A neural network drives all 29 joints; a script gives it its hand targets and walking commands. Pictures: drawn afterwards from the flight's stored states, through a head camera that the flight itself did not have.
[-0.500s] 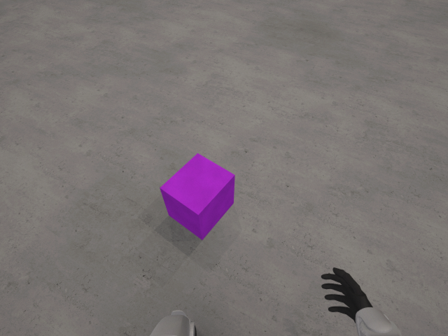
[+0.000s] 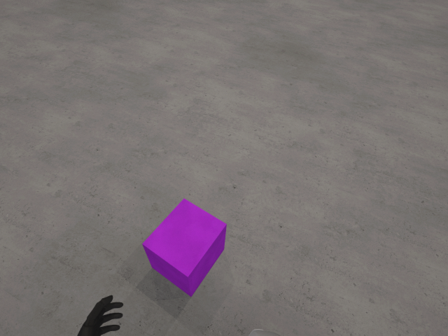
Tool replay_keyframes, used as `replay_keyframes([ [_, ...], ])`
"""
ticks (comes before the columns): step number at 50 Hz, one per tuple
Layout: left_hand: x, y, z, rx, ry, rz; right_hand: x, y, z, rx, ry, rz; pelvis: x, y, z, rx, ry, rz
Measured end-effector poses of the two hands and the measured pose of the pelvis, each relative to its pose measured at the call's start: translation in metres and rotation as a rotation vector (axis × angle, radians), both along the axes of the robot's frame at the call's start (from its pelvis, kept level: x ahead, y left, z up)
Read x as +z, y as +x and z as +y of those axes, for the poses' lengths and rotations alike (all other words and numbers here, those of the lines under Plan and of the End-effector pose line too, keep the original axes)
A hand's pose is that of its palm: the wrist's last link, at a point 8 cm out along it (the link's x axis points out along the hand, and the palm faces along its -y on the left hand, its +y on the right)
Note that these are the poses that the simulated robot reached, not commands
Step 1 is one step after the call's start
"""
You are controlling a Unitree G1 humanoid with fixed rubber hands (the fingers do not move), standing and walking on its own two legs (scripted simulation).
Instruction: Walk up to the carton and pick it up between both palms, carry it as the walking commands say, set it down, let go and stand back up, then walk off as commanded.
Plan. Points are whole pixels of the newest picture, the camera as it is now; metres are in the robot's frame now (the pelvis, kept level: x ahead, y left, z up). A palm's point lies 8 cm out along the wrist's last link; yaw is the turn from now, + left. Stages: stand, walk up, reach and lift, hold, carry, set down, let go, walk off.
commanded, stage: walk up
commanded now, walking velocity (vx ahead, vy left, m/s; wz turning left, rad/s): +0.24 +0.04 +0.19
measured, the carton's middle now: (187, 246) +0.59 +0.07 -0.65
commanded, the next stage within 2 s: none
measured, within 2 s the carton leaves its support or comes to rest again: neither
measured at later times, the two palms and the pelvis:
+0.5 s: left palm out of the picture +0.03 +0.30 -0.14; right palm (298, 294) +0.22 -0.19 -0.13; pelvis +0.08 +0.05 +0.00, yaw +4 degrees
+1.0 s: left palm out of the picture +0.06 +0.31 -0.14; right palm out of the picture +0.12 -0.14 -0.14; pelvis +0.09 +0.08 +0.00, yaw +3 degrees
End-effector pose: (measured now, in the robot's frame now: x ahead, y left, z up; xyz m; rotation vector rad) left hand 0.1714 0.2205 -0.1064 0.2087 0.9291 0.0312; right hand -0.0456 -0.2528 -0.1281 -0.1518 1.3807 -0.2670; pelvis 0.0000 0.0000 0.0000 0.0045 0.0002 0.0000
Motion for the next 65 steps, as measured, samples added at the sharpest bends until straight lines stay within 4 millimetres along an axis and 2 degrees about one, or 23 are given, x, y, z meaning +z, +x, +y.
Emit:
replay_keyframes([
  [2, -0.002, 0.013, -0.003, 0.022, 0.028, -0.018, -0.014, 0.017, -0.006, 0.009, 0.023, 0.012, -0.008, 0.019, -0.009, 0.014, 0.019, 0.005],
  [4, -0.005, 0.007, 0.003, 0.051, 0.082, 0.013, -0.026, 0.039, -0.01, 0.029, 0.046, 0.015, -0.013, 0.031, -0.013, 0.025, 0.018, 0.011],
  [10, 0.006, -0.078, 0.043, 0.214, 0.198, 0.264, -0.027, 0.124, -0.012, 0.105, 0.1, -0.043, 0.0, 0.061, -0.015, 0.046, 0.043, 0.001],
  [14, 0.013, -0.127, 0.052, 0.292, 0.209, 0.391, -0.022, 0.174, -0.006, 0.164, 0.102, -0.073, 0.006, 0.072, -0.008, 0.047, 0.059, 0.003],
  [17, 0.013, -0.15, 0.054, 0.331, 0.193, 0.457, -0.017, 0.206, 0.005, 0.199, 0.095, -0.102, 0.008, 0.075, 0.003, 0.053, 0.064, 0.006],
  [21, 0.0, -0.156, 0.06, 0.346, 0.136, 0.488, -0.01, 0.241, 0.033, 0.245, 0.083, -0.148, 0.006, 0.078, 0.021, 0.066, 0.046, 0.008],
  [26, -0.039, -0.131, 0.081, 0.329, 0.041, 0.457, -0.004, 0.267, 0.073, 0.274, 0.024, -0.229, -0.009, 0.087, 0.054, 0.074, -0.015, 0.002],
  [29, -0.051, -0.113, 0.088, 0.307, -0.002, 0.445, 0.006, 0.26, 0.091, 0.271, 0.003, -0.232, -0.007, 0.087, 0.065, 0.078, -0.013, -0.009],
  [35, -0.051, -0.091, 0.094, 0.256, -0.04, 0.439, 0.015, 0.241, 0.112, 0.226, -0.006, -0.222, 0.002, 0.089, 0.082, 0.067, -0.02, -0.015],
  [43, -0.045, -0.092, 0.102, 0.249, 0.008, 0.431, -0.004, 0.202, 0.112, 0.147, 0.021, -0.144, -0.002, 0.088, 0.087, 0.055, 0.01, -0.014],
  [49, -0.034, -0.105, 0.092, 0.251, 0.018, 0.445, -0.014, 0.172, 0.111, 0.127, 0.059, -0.066, 0.001, 0.086, 0.086, 0.06, -0.006, -0.024],
  [53, -0.037, -0.1, 0.098, 0.21, 0.051, 0.445, -0.017, 0.166, 0.089, 0.078, 0.006, -0.088, -0.006, 0.081, 0.079, -0.007, 0.008, -0.006],
  [56, -0.034, -0.079, 0.1, 0.16, 0.087, 0.412, -0.016, 0.161, 0.064, 0.026, -0.038, -0.132, -0.009, 0.075, 0.07, -0.063, 0.014, -0.006],
  [61, -0.028, -0.035, 0.086, 0.083, 0.138, 0.313, -0.024, 0.159, 0.025, -0.026, -0.056, -0.193, -0.019, 0.074, 0.048, -0.146, 0.036, -0.011],
  [63, -0.024, -0.035, 0.086, 0.064, 0.191, 0.321, -0.028, 0.159, 0.013, -0.017, -0.046, -0.189, -0.02, 0.075, 0.043, -0.16, 0.042, -0.001],
  [65, -0.012, -0.049, 0.094, 0.076, 0.254, 0.383, -0.027, 0.157, 0.004, -0.032, -0.029, -0.168, -0.012, 0.079, 0.041, -0.179, 0.053, 0.007],
])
